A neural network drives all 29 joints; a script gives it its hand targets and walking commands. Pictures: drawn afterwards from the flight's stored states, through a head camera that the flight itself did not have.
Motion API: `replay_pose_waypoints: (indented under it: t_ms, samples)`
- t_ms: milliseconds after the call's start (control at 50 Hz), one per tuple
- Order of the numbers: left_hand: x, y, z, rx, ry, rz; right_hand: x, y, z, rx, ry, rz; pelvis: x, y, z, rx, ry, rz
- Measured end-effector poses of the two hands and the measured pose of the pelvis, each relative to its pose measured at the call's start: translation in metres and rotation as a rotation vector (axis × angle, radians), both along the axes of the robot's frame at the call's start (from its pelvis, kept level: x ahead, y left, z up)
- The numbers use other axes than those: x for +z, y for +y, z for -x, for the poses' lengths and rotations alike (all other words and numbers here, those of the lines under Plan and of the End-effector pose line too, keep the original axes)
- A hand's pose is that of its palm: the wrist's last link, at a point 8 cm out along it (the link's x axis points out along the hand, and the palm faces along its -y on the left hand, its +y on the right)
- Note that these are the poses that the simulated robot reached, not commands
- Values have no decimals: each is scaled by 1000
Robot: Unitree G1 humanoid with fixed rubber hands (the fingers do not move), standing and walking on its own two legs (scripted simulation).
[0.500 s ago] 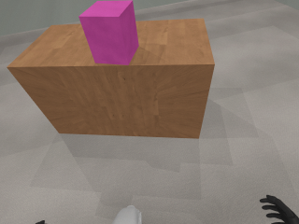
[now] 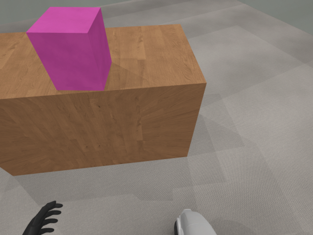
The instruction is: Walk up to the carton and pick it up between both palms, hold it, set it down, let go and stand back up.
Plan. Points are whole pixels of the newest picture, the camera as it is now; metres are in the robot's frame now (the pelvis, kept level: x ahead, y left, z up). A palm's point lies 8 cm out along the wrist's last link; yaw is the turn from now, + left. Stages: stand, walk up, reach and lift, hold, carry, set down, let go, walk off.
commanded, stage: walk up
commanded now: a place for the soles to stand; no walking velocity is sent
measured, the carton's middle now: (77, 50) +0.81 +0.24 +0.05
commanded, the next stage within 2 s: none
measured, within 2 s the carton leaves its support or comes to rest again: neither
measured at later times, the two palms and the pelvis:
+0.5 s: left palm out of the picture +0.19 +0.41 -0.07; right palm (226, 151) +0.33 -0.24 -0.05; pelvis +0.17 +0.07 -0.02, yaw +3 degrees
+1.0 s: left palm (19, 139) +0.45 +0.41 -0.04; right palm (224, 153) +0.35 -0.25 -0.09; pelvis +0.31 +0.08 -0.01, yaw +2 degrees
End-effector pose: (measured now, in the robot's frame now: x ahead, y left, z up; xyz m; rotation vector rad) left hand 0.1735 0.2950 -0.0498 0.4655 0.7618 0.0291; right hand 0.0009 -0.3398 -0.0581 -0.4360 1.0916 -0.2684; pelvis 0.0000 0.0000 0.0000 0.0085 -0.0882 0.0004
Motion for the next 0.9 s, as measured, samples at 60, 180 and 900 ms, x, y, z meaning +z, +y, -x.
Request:
replay_pose_waypoints:
  t_ms: [60,180,900]
  samples:
    - [0,-3,-28,5,-11,-47,-21,-7,-29,-3,3,-32,-11,-9,-29,-11,14,-4]
    - [8,6,-35,104,-13,-109,-43,6,-120,76,-33,-92,-12,-10,-70,7,-7,6]
    - [4,114,-240,58,58,-53,2,94,-299,30,-30,-11,4,94,-273,28,0,12]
